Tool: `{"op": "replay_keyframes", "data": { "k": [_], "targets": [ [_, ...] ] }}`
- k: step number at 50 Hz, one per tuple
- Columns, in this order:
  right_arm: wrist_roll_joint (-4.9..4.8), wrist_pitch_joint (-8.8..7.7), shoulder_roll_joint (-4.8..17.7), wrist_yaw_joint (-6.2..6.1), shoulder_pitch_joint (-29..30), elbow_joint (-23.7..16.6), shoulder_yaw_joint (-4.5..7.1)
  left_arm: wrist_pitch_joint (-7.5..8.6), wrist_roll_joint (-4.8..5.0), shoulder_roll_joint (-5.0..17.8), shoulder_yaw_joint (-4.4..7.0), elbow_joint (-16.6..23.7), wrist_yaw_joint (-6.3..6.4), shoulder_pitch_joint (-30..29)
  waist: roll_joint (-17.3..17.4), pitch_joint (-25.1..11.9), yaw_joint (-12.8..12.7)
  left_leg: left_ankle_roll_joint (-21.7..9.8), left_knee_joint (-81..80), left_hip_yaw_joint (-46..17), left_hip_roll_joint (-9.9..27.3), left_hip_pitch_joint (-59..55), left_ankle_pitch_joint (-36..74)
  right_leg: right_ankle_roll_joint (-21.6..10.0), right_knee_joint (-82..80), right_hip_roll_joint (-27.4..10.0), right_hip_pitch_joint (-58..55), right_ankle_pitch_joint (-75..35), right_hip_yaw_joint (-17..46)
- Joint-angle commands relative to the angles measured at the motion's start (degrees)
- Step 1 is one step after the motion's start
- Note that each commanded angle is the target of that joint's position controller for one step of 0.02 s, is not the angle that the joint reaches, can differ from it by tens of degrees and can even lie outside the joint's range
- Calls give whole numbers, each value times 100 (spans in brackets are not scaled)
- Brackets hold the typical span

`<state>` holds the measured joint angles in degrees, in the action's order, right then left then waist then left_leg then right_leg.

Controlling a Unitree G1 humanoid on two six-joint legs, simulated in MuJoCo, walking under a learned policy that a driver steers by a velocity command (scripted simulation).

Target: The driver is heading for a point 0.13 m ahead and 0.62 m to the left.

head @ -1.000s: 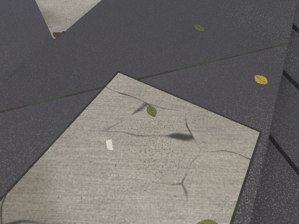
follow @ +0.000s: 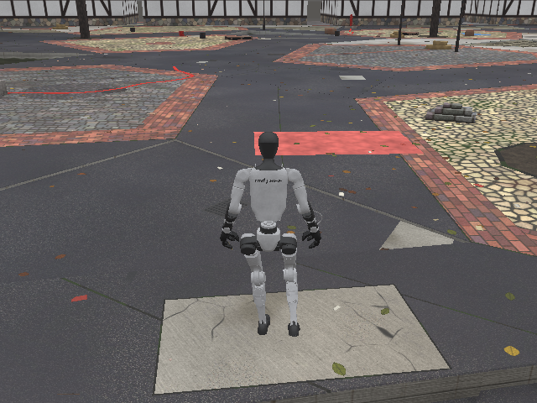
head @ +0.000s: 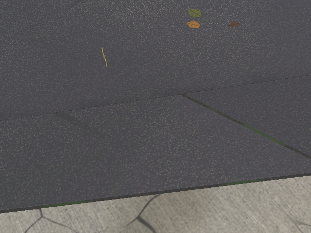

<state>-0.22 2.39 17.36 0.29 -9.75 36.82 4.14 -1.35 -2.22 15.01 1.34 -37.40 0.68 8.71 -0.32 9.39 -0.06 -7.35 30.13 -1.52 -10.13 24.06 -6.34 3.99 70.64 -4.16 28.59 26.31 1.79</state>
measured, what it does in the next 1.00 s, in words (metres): walks ahead, turning left: right foot, then left foot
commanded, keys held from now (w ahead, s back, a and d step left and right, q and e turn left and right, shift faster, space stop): q+shift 0.18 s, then w+q+shift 0.82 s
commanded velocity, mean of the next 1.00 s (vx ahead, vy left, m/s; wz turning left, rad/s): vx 0.60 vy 0.00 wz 1.00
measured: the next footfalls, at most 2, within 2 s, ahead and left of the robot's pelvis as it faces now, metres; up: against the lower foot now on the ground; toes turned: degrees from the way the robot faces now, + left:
right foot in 0.34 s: +0.20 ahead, -0.14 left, +0.00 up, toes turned +28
left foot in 0.86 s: +0.39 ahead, +0.25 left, +0.00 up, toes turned +55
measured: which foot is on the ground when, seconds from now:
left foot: down 0.00-0.34, up 0.36-0.84, down 0.86-1.00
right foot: up 0.00-0.32, down 0.34-0.86, up 0.88-1.00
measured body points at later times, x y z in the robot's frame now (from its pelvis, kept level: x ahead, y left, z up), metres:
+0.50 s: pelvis +0.15 -0.05 +0.02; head +0.17 -0.06 +0.47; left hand +0.12 +0.27 -0.06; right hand +0.43 -0.23 -0.06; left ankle +0.11 +0.08 -0.63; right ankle +0.16 -0.16 -0.72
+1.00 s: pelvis +0.38 +0.22 -0.01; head +0.43 +0.23 +0.44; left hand +0.18 +0.40 -0.11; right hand +0.68 +0.17 -0.14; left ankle +0.36 +0.22 -0.72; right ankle +0.44 +0.03 -0.60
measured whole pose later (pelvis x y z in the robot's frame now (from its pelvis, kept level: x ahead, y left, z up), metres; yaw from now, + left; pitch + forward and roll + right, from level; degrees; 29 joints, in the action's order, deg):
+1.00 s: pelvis +0.38 +0.22 -0.01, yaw +59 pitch +1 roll +2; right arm 1.5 -0.1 19.3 0.4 -14.9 43.2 3.2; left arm 4.2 -2.6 13.7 0.3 -42.8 0.0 20.0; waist 1.8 3.2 -3.2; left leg -10.5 34.2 2.3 -13.1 16.6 -18.1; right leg 2.2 79.9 -6.7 23.5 20.9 2.6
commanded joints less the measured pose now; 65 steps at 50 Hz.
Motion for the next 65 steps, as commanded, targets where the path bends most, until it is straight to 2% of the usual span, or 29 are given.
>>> {"op": "replay_keyframes", "data": {
  "k": [1, 9, 13, 16, 17, 18, 19, 20, 22, 25, 34, 37, 39, 41, 42, 43, 44, 45, 46, 48, 51, 54, 57, 60, 61, 62, 63, 64, 65],
  "targets": [
    [64, -118, 871, -21, -187, -298, 271, -136, -36, 750, 214, 212, 44, 613, 32, -1588, -118, -732, -966, -2030, 1494, -1155, 2407, 52, -556, -2, 50, -192, 81],
    [118, -39, 1060, -7, -579, -135, 383, -165, 39, 699, 164, 475, 123, -391, 455, -1355, 264, -449, -1131, -3170, 1225, -1296, -56, -91, -1802, 425, 516, -766, 511],
    [214, -65, 1110, 132, -535, -182, 403, -2, 54, 763, 159, 487, 31, -631, 806, -1281, 359, -576, -1504, -3895, 1098, -1023, -3280, -165, -2758, 696, -84, -392, 551],
    [241, -111, 1022, 184, 209, -337, 369, 162, 256, 740, 206, 262, 99, 154, 698, -1053, -322, -202, -1053, -3670, 787, 566, -3222, -317, -4291, 785, -2282, -494, 507],
    [203, -153, 818, 159, 367, -368, 313, 221, 277, 921, 289, 97, 177, 744, 306, -1003, -683, 193, -417, -3048, 340, 1532, -3362, -376, -5065, 525, -3509, -831, 446],
    [115, -224, 335, 103, -59, -330, 195, 282, 219, 1412, 407, 103, 255, 1028, -822, -1319, -607, 450, 1524, -1815, -170, 2112, -3356, -517, -5574, -925, -4210, 555, 1658],
    [109, -266, 406, 92, 333, -607, 136, 281, 34, 1866, 488, 248, 264, 617, -1204, -1107, -508, 578, 2484, -1132, -233, 2971, -2326, -935, -6262, -1931, -3719, 2100, 3745],
    [242, -271, 806, 124, 566, -672, 192, 295, 2, 1514, 446, 248, 226, 304, -520, -790, -247, 581, 3067, -1087, 444, 2994, -1516, -1030, -6124, -1885, -3135, 2091, 3485],
    [264, -230, 789, 321, 284, -528, 187, 345, 75, 1080, 317, 292, 128, 163, -416, -781, -59, 658, 3581, -883, 613, 2756, -914, -815, -6037, -1301, -2752, 1205, 2223],
    [269, -118, 675, 523, 91, -463, 118, 466, 70, 1039, 299, 149, 46, 550, -538, -695, -47, 705, 4356, -516, 880, 2733, -336, -722, -6186, -947, -2441, 425, 1096],
    [257, -160, 452, 638, 1686, -730, -79, 687, 23, 773, 262, -650, -53, 2138, -443, 153, -681, 461, 3334, 308, 1169, 3413, 98, -487, -6505, -906, -3263, -1439, -698],
    [251, -213, 205, 689, 2191, -901, -246, 671, -22, 754, 239, -998, 14, 2559, -510, 212, -721, 141, 2500, 964, 1156, 3176, -429, -369, -6228, -944, -3838, -3732, -1295],
    [220, -224, 67, 627, 1976, -857, -337, 643, -16, 898, 227, -1075, 96, 2367, -664, -147, -325, -209, 1761, 1506, 703, 1756, -762, -253, -5601, -906, -3625, -7308, -1829],
    [212, -221, 376, 518, 873, -555, -220, 527, -3, 1343, 318, -1120, 216, 2232, -973, -896, 422, -468, 1544, 1546, 256, 164, -1256, -328, -4055, -1209, -3558, -9741, -1826],
    [196, -251, 677, 432, -257, -225, -72, 483, 13, 1511, 353, -1041, 212, 2038, -1054, -1448, 926, -683, 1353, 1243, 128, -1196, -1503, -485, -2718, -1361, -3051, -9704, -1704],
    [194, -316, 989, 286, -1557, 204, 135, 479, 13, 1527, 356, -931, 121, 1760, -872, -1985, 1490, -898, 561, 617, 210, -3117, -1255, -558, -900, -1277, -1872, -8155, -1647],
    [22, -216, 1486, 131, -1109, 220, 365, 521, 14, 869, 246, -715, -33, 1705, 717, -2074, 875, -1142, 59, -1395, 1347, -4873, -2246, -323, 1103, -113, 641, -1142, -1524],
    [177, -125, 1961, 113, -1148, -27, 432, 688, 110, 1009, 215, 56, -57, 1239, 703, -2776, 800, -2021, -757, -4286, 2477, -5527, -2541, -181, 2556, 467, 2072, -165, -554],
    [191, -123, 1741, 19, -1598, 146, 418, 803, 124, 1162, 230, 240, -55, 479, -205, -2456, 1074, -1898, -1167, -4176, 2458, -5291, -1803, -229, 2375, 163, 2497, -681, 153],
    [159, -317, 1276, -72, -1282, 436, 296, 818, 36, 965, 130, 207, -34, 638, -657, -1031, 338, -1527, -1472, -3164, 2073, -3275, -671, -247, 1075, -327, 1986, -540, 197],
    [93, -555, 881, -125, -697, 357, 81, 451, -246, 864, 107, 81, -105, 1047, -379, -512, -336, -1433, -1630, -2299, 1391, -1512, -308, -5, 261, -533, 1281, 127, 162],
    [89, -735, 951, -53, -560, 374, 97, 394, -147, 667, -1, 632, -181, -79, 18, 25, -268, -1254, -2105, -1997, 937, 40, -171, 111, -1415, -486, 615, -1008, -183],
    [35, -787, 1075, 17, -810, 499, 175, 440, 31, 518, -71, 713, -253, -436, 233, -276, 2, -884, -2057, -1867, 831, 210, 1283, -85, -2869, -77, -838, -2897, -327],
    [-3, -751, 1318, 5, -1083, 638, 245, 450, 54, 888, 54, 606, -158, -212, 230, -821, 8, -543, -1042, -2012, 936, -1191, 3345, -309, -3654, 362, -1495, -2549, -307],
    [41, -737, 1502, 5, -1046, 661, 278, 472, 75, 1146, 171, 447, -85, 452, 213, -1326, -356, -389, 20, -2003, 947, -1392, 3990, -359, -3643, 520, -2263, -2025, -298],
    [88, -752, 1620, 36, -719, 627, 294, 482, 98, 1346, 295, 202, 21, 1598, 198, -1874, -1110, -230, 1483, -1882, 830, -936, 3940, -392, -3664, 405, -3576, -1747, -308],
    [126, -835, 1023, 37, -468, 494, 142, 495, -35, 1757, 461, -36, 162, 2828, -269, -2540, -1604, -114, 3532, -1500, 446, -9, 2121, -531, -3672, -533, -4919, -149, 606],
    [-114, -836, 230, 16, -755, 83, -80, 534, -233, 2096, 504, -4, 136, 2624, -2294, -3287, -974, 12, 5272, -919, -128, 1339, -2079, -911, -4993, -2349, -5584, 1229, 3840],
    [-16, -779, 602, -53, -770, 114, -99, 504, -190, 1839, 541, 114, 59, 1798, -1964, -2835, -687, -61, 5641, -706, 395, 2016, -1586, -1125, -5502, -2341, -4987, 1950, 4626]
  ]
}}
